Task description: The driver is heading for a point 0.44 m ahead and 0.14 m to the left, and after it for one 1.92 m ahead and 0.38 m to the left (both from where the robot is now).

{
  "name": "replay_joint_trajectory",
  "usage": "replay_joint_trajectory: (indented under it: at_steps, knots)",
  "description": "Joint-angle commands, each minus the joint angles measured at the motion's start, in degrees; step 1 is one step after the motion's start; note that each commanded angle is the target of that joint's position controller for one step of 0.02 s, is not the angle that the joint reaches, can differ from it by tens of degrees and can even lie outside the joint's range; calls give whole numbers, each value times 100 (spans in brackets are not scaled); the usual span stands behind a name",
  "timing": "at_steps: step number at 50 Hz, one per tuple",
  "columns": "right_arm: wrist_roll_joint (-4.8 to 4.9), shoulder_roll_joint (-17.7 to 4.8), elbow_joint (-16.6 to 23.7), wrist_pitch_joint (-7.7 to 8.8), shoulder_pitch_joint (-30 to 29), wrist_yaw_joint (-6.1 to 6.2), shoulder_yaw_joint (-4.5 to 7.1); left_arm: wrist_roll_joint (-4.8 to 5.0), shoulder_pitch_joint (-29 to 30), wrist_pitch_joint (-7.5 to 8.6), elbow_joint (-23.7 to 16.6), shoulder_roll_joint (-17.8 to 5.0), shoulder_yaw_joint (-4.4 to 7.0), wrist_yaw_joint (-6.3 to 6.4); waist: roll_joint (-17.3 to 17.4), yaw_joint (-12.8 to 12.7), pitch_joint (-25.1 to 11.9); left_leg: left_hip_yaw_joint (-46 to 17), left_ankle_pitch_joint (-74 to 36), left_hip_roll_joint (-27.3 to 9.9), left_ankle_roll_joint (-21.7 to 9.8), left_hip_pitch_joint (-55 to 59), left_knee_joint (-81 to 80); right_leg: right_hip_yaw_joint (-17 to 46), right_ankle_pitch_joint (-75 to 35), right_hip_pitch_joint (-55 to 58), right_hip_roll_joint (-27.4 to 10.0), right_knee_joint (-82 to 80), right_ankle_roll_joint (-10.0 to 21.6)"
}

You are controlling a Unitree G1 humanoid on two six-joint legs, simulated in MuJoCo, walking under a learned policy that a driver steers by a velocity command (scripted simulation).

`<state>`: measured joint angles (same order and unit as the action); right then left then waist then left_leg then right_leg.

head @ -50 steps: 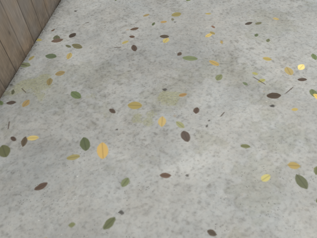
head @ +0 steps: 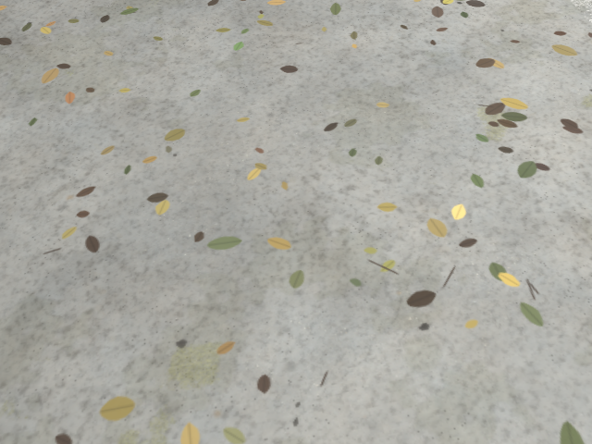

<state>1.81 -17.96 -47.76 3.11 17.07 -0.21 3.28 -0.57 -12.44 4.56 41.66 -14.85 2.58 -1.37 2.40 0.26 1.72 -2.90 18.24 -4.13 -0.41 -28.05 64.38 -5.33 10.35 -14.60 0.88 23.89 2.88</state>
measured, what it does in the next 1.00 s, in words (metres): walks ahead, turning left: left foot, then right foot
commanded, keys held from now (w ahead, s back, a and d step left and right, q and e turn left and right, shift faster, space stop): w+q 0.66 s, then w+e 0.34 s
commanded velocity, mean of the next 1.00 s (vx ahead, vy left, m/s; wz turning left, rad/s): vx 0.50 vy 0.00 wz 0.34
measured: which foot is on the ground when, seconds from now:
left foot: up 0.00-0.36, down 0.38-0.88, up 0.90-1.00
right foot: down 0.00-0.36, up 0.38-0.84, down 0.86-1.00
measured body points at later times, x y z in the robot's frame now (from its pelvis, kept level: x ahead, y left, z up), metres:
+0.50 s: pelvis +0.27 +0.08 -0.01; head +0.30 +0.09 +0.44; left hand +0.29 +0.37 -0.13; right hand +0.48 -0.15 -0.11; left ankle +0.30 +0.15 -0.74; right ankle +0.20 -0.10 -0.64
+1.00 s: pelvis +0.57 +0.11 -0.01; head +0.60 +0.12 +0.44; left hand +0.59 +0.41 -0.11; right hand +0.76 -0.11 -0.12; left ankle +0.42 +0.19 -0.65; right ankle +0.65 +0.06 -0.74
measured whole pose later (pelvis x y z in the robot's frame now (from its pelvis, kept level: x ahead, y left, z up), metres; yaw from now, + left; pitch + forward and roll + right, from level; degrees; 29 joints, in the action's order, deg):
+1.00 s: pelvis +0.57 +0.11 -0.01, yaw +21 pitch +1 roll +0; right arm -0.1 -16.6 -42.9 4.2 16.3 0.1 2.6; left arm 0.5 -12.5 5.1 43.1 -16.3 2.9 -2.4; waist 1.1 -0.2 1.6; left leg -3.5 21.7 1.4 -1.6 -20.5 65.4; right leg 0.9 8.7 -19.6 5.0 27.0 4.4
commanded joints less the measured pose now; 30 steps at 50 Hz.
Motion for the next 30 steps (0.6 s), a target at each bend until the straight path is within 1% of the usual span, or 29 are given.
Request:
replay_joint_trajectory:
  at_steps: [1,3,4,6,8,11,13,14,15,16,17,18,19,20,21,22,23,24,25,26,27,28,30]
  knots:
    - [-2,-255,316,-88,149,30,111,-33,49,206,-143,-612,206,23,-739,39,-141,-355,-593,-371,80,-842,2,1166,-886,664,-1574,-1586,828]
    - [-28,-213,416,-123,-102,31,114,-62,-26,227,-7,-688,247,69,-597,17,-6,-456,-1054,-357,132,-1134,-413,786,-1248,753,-1572,-1664,832]
    - [-39,-191,456,-116,-214,11,108,-63,-62,221,48,-716,259,93,-571,-7,31,-451,-1345,-334,141,-1199,-705,590,-1352,821,-1540,-1691,810]
    - [-50,-129,535,-87,-493,-60,78,-47,-66,196,118,-795,278,133,-540,-81,113,-286,-1912,-295,117,-1107,-1406,181,-1446,872,-1442,-1740,716]
    - [-67,-58,680,-71,-919,-138,30,-16,-194,161,207,-901,307,172,-455,-248,252,-12,-2223,-253,65,-1028,-1972,-98,-1480,968,-1461,-1794,665]
    - [-63,-10,958,-68,-1478,-241,-15,54,-522,58,395,-1026,357,201,-361,-456,442,219,-2126,-207,-81,-1219,-2528,-325,-1670,1522,-1632,-1667,626]
    - [-58,-43,1131,-70,-1689,-310,-11,113,-640,-39,487,-1096,387,206,-398,-476,469,393,-1758,-126,-212,-1296,-2742,-444,-2131,1955,-1739,-1414,563]
    - [-54,-86,1198,-74,-1697,-341,10,133,-620,-86,501,-1148,402,216,-455,-411,413,520,-1509,-25,-302,-1160,-2818,-529,-2745,2095,-1763,-1189,507]
    - [-55,-165,1238,-86,-1616,-360,52,147,-569,-129,491,-1231,422,236,-561,-303,264,698,-1228,149,-408,-870,-2831,-617,-3711,2197,-1761,-856,442]
    - [-54,-277,1238,-107,-1401,-364,114,166,-525,-175,474,-1320,446,264,-693,-137,40,875,-915,361,-525,-465,-2787,-680,-4714,2269,-1751,-384,376]
    - [-41,-454,1145,-126,-882,-350,220,175,-461,-228,451,-1382,460,290,-759,177,-279,1001,-695,596,-668,217,-2798,-748,-5389,2192,-1691,405,301]
    - [-31,-740,931,-137,2,-286,396,201,-353,-254,418,-1372,441,313,-654,681,-734,967,-988,817,-886,1535,-3192,-869,-5186,1669,-1490,1589,124]
    - [-23,-1245,745,-210,836,-153,590,77,-461,-200,319,-1142,344,327,15,980,-1246,-259,-1029,149,-1223,3278,-3381,-858,-3165,229,-1208,3353,-145]
    - [5,-1741,827,-150,547,-132,622,-81,-1010,-20,19,-286,77,212,1283,189,-1730,-3572,-87,-1247,-2354,5020,-3963,-129,2257,-2333,60,5235,-489]
    - [-41,-1232,956,-72,710,-158,481,145,-306,213,-47,-782,145,125,511,677,-2165,-4380,454,-1474,-2378,5174,-4713,1056,2349,-2942,20,5670,-375]
    - [-87,-962,919,7,495,-167,401,336,225,332,-234,-1001,206,86,280,695,-1311,-3524,8,-1316,-2077,4558,-4839,1061,1768,-3300,-249,5442,-230]
    - [-68,-818,949,45,147,-163,356,263,260,388,-223,-923,184,121,-157,410,-842,-2835,-593,-1052,-1869,3711,-4822,1046,1278,-3058,-502,4919,-182]
    - [-77,-626,1021,48,-212,-147,299,101,231,380,-147,-946,219,159,-228,184,-543,-2290,-1241,-816,-1734,2979,-4875,1019,1025,-2687,-654,4434,-235]
    - [-156,-514,1124,55,-398,-116,251,43,97,317,-118,-979,253,156,-88,-7,-477,-2015,-1706,-674,-1702,2506,-4989,1065,821,-2294,-756,4227,-287]
    - [-165,-514,1165,59,-461,-97,250,14,22,247,-121,-950,263,152,-55,-97,-446,-1898,-1978,-595,-1713,2233,-5096,1037,734,-2102,-761,4026,-371]
    - [-140,-557,1160,72,-453,-70,261,-14,-11,186,-125,-862,251,151,-66,-141,-407,-1718,-2288,-544,-1732,1994,-5147,959,661,-2019,-749,3800,-473]
    - [-129,-633,1135,80,-390,-36,280,-34,61,137,-156,-781,229,158,-76,-142,-347,-1538,-2486,-477,-1727,1777,-5188,892,493,-1991,-716,3532,-569]
    - [-111,-782,1070,70,-228,42,322,-43,498,96,-309,-646,174,170,-36,-25,-180,-1254,-2545,-290,-1604,1506,-5215,810,-160,-2030,-604,2720,-717]
Velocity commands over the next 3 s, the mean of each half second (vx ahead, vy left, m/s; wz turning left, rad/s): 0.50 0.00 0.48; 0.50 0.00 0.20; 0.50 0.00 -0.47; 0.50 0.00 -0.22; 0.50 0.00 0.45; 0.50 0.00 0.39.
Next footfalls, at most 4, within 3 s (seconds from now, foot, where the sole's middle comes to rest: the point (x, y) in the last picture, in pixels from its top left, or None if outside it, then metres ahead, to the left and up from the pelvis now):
0.38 left None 0.34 0.16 -0.78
0.86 right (287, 358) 0.69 0.08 -0.78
1.36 left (186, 290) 0.89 0.35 -0.78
1.86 right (289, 208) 1.17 0.08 -0.78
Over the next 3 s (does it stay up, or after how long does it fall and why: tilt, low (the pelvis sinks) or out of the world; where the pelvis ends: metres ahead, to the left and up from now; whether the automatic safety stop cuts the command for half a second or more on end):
stays up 1.66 0.30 -0.01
